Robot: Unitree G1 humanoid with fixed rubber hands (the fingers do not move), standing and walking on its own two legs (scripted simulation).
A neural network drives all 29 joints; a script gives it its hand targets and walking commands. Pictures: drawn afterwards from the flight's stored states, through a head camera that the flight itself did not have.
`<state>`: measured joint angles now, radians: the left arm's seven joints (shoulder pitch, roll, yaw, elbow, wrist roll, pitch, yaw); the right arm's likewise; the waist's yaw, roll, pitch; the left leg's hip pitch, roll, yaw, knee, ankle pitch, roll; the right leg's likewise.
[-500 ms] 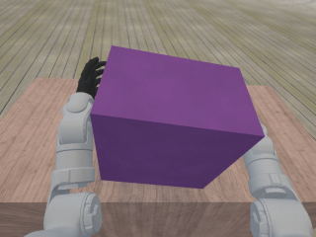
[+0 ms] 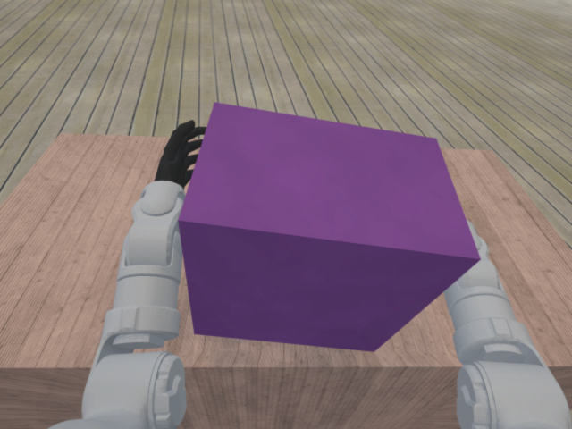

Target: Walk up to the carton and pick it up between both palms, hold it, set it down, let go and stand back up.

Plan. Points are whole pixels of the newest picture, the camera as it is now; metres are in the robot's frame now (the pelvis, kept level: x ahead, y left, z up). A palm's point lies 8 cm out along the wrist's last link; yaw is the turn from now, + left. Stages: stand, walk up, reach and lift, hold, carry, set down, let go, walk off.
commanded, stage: set down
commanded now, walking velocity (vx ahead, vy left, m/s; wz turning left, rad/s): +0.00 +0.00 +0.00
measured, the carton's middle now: (305, 244) +0.34 -0.03 +0.11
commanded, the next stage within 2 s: none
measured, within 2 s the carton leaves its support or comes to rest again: rests again in 1.90 s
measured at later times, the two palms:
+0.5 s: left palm (185, 191) +0.40 +0.15 +0.15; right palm (440, 228) +0.36 -0.23 +0.11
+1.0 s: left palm (190, 199) +0.41 +0.15 +0.12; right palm (432, 230) +0.38 -0.23 +0.09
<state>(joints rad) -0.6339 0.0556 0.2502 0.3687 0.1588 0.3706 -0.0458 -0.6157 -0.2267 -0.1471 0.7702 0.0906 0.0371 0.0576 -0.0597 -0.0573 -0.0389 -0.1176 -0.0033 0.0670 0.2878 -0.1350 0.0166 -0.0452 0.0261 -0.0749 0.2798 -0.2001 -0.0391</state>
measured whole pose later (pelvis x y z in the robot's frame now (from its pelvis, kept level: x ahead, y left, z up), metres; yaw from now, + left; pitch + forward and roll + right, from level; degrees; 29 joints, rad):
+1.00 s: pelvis +0.00 +0.00 +0.00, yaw -1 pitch +6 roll +0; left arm -0.71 0.06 0.25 0.76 0.15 0.07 -0.01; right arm -0.66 -0.21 -0.28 0.98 -0.06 -0.13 0.09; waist -0.03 -0.03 -0.10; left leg -0.26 0.01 0.08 0.28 -0.12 0.02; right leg -0.20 0.04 -0.07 0.27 -0.18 -0.04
